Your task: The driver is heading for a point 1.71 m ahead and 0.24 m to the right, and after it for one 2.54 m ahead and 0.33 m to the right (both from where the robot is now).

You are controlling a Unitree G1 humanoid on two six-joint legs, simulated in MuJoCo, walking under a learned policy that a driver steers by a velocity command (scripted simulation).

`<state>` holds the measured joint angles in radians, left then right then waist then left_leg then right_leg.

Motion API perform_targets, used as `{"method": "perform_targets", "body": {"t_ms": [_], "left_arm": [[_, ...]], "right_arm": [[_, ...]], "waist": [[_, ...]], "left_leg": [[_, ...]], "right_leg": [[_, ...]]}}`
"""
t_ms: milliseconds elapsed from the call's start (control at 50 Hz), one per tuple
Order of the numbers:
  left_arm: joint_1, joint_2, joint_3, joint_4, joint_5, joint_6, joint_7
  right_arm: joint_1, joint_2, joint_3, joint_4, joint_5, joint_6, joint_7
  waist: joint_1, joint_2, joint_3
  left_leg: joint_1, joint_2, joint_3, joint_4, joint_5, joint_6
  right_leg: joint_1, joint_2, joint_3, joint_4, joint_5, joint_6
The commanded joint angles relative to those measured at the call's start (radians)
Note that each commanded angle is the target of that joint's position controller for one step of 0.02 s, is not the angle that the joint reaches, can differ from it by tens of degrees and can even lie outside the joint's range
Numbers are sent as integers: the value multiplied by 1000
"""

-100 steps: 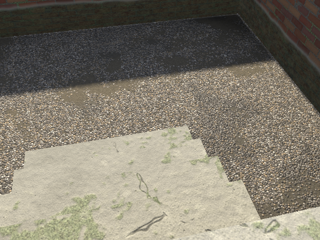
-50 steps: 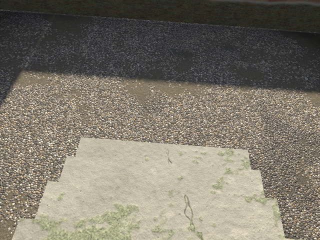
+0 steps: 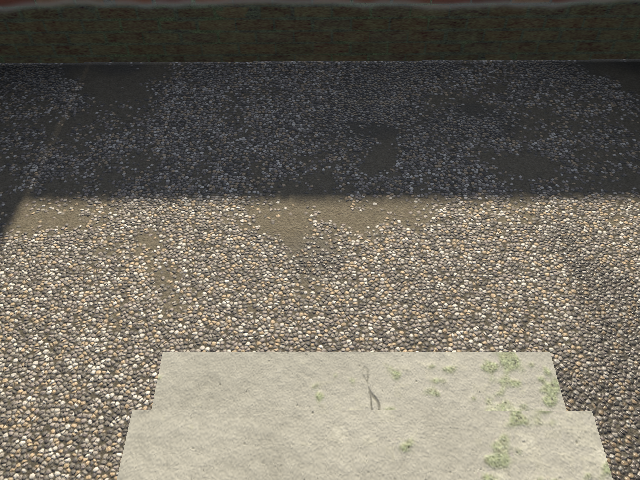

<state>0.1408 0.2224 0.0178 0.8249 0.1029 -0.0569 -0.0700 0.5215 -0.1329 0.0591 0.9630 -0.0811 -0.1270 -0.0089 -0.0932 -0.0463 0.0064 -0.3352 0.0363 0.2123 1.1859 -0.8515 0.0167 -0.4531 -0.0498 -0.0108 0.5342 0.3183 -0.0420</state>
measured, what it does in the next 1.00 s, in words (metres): goes down, turning right: right foot 0.18 m lower, then left foot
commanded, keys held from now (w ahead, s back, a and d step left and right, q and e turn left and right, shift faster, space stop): e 0.32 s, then no key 0.68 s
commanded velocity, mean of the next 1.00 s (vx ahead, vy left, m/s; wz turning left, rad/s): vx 0.07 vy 0.00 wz -0.30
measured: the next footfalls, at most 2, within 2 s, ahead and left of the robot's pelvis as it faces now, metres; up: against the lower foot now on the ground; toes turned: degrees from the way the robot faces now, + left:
right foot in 0.04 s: +0.12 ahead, -0.09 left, -0.18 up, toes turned -8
left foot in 0.38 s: +0.19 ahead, +0.13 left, -0.18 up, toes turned -18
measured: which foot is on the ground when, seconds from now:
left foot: down 0.00-0.06, up 0.08-0.36, down 0.38-1.00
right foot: up 0.00-0.02, down 0.04-0.42, up 0.44-0.66, down 0.68-1.00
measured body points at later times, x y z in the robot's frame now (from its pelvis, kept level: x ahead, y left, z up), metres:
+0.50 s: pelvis +0.13 +0.03 -0.12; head +0.15 +0.02 +0.33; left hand +0.35 +0.24 -0.22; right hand +0.13 -0.26 -0.23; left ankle +0.15 +0.13 -0.80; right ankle +0.08 -0.10 -0.74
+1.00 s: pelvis +0.13 +0.01 -0.08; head +0.14 +0.00 +0.37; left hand +0.28 +0.24 -0.20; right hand +0.16 -0.27 -0.20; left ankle +0.15 +0.14 -0.81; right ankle +0.09 -0.10 -0.81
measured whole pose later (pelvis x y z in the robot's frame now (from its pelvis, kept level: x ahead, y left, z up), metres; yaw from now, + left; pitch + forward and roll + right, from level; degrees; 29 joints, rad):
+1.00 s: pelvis +0.13 +0.01 -0.08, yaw -18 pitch +1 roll +0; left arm 0.27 0.27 -0.01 0.80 -0.01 0.03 -0.02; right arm 0.18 -0.28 0.01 0.83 0.01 0.01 0.03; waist 0.01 0.01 0.02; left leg -0.26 0.01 0.00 0.56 -0.32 -0.01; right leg -0.28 0.00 0.02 0.56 -0.30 0.01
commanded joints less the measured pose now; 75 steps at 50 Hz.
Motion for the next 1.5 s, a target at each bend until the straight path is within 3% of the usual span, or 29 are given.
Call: {"method": "perform_targets", "body": {"t_ms": [20,60,80,100,120,140,180,220,260,340,380,400,420,440,460,480,520,560,620,660,700,720,740,800,920,960,1000,1460,1500], "left_arm": [[67,64,15,-20,-9,-5,28],[464,210,88,77,-19,-6,32],[591,282,107,107,-29,17,34],[605,272,119,91,-12,11,30],[506,278,111,59,-3,-8,29],[213,170,60,-32,-17,-47,41],[72,72,19,-67,-33,-62,42],[138,146,34,-58,-26,-61,26],[114,183,38,-100,5,-71,25],[108,195,37,-144,-16,-77,31],[41,233,57,-179,-24,-72,39],[161,193,52,-154,-64,-59,32],[275,112,24,-158,-67,-48,28],[194,86,18,-177,-66,-38,38],[147,100,34,-197,-93,-24,70],[137,72,2,-205,-90,-7,76],[131,134,8,-141,-37,29,87],[292,92,-10,-86,1,21,46],[266,71,-37,-106,-53,19,-46],[291,56,-53,-55,-98,5,-85],[234,227,4,-58,-95,1,-40],[70,317,24,-111,-95,2,-27],[-18,271,18,-140,-78,7,-26],[47,170,-6,-99,-118,19,-11],[170,164,2,-62,-101,17,-6],[145,92,-21,-84,-118,83,65],[123,108,-19,-89,-111,105,78],[83,98,-2,81,-90,107,87],[127,125,14,108,-86,113,82]], "right_arm": [[63,-207,-33,15,25,35,16],[14,-193,-32,13,-24,54,71],[77,-66,-3,-25,-7,50,101],[-161,-157,-22,-148,35,35,110],[-281,-205,-37,-235,55,14,100],[-324,-211,-58,-299,55,-10,37],[-160,-148,-52,-178,13,22,-16],[-99,-114,-54,-180,-13,76,4],[-46,-90,-42,-170,-11,81,28],[-59,-207,-91,-241,-10,78,-12],[-46,-217,-94,-251,22,86,-19],[-147,-258,-101,-285,63,88,-20],[-183,-344,-120,-300,78,87,-27],[-135,-360,-134,-304,30,75,-12],[9,-346,-137,-242,-27,51,8],[-15,-361,-141,-244,-15,60,35],[-205,-188,-79,-239,62,76,64],[-393,-148,-50,-276,80,75,102],[-522,-256,-42,-294,72,43,78],[-435,-229,-10,-215,101,32,109],[-235,-258,-29,-148,113,39,153],[-70,-290,-62,-138,98,40,133],[-119,-313,-62,-147,95,39,119],[-286,-253,-61,-183,71,46,108],[-341,-254,-76,-195,85,54,113],[-285,-179,-56,-167,90,148,20],[-310,-194,-59,-173,89,173,4],[-195,-140,-80,-19,65,158,18],[-152,-150,-87,3,62,162,23]], "waist": [[55,52,113],[246,-116,-58],[236,-249,-421],[334,-92,-359],[305,-19,-198],[166,163,-109],[47,70,58],[1,-47,13],[-12,8,-65],[-4,-20,-75],[0,21,-122],[62,120,-146],[115,219,-288],[14,264,-255],[-16,-4,-155],[-40,242,-115],[53,37,-125],[212,105,-166],[247,53,-128],[193,98,-84],[105,77,-164],[-34,-14,-173],[-17,-5,-116],[28,21,-23],[82,27,-47],[84,28,-121],[90,21,-74],[102,23,19],[102,5,13]], "left_leg": [[-71,227,-326,-202,455,105],[-305,110,-153,385,633,-16],[-572,11,-127,871,-39,-118],[-857,11,-218,970,-88,-141],[-981,37,-231,919,-41,-125],[-843,78,-360,447,340,-116],[-402,124,-286,17,701,-61],[-225,56,-192,-16,842,-64],[-59,19,-172,11,956,-79],[-102,-28,-209,-19,570,-100],[-93,-52,-217,-222,537,-77],[11,-43,-197,-444,907,37],[245,117,-457,-489,1374,299],[407,307,-714,-571,1716,521],[386,354,-826,-569,1854,502],[329,480,-1025,-604,1602,561],[116,255,-729,-520,1334,344],[-235,85,-469,-546,1276,206],[-492,-6,-255,-614,995,69],[-311,19,-285,-561,869,2],[-59,22,-343,-534,839,-30],[17,4,-284,-563,674,-25],[57,-22,-218,-573,533,-30],[98,-29,-205,-598,559,-12],[161,-33,-217,-706,728,-1],[215,35,-248,-650,894,-3],[188,33,-255,-679,812,-4],[179,-6,-244,-765,699,20],[173,-51,-215,-737,468,31]], "right_leg": [[225,-1,-38,-253,-24,-17],[790,-44,-30,-195,390,-188],[1249,-296,228,148,864,-456],[1262,-350,343,134,907,-439],[1056,-352,311,99,717,-378],[649,-333,318,48,291,-301],[9,-203,149,-120,134,-312],[-147,-127,171,-54,205,-335],[-228,-87,190,42,174,-276],[-90,-151,373,233,196,-252],[-4,-187,450,373,263,-250],[-59,-73,363,366,107,-221],[-205,52,229,542,-251,-99],[-542,219,114,894,-1069,50],[-674,224,228,985,-1061,97],[-840,121,340,1032,-1004,150],[-665,84,288,988,-813,187],[-292,43,130,1013,-686,210],[114,17,-29,670,-690,242],[183,12,2,281,-569,237],[246,9,110,84,-186,140],[183,9,98,53,-174,25],[36,5,99,17,-452,-9],[-36,27,106,-50,-609,30],[97,36,39,-75,-445,45],[211,-22,78,-27,-173,25],[206,-22,79,-54,-243,20],[126,-37,66,-134,-545,-11],[106,-6,57,-160,-853,-19]]}}
Keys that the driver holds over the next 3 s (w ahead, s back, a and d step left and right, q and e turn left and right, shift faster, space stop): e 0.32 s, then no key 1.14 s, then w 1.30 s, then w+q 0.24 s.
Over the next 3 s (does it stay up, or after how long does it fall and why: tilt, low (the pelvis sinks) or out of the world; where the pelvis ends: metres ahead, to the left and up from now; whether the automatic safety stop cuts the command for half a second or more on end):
stays up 0.68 -0.28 -0.44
